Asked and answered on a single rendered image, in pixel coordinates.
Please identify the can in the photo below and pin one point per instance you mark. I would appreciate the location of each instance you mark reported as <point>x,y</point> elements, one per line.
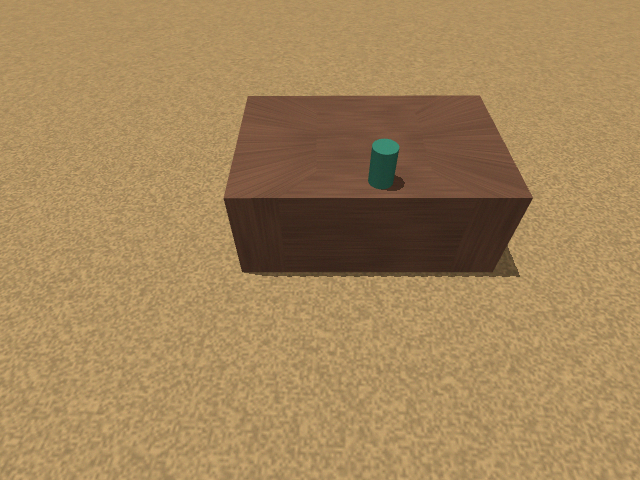
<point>383,162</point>

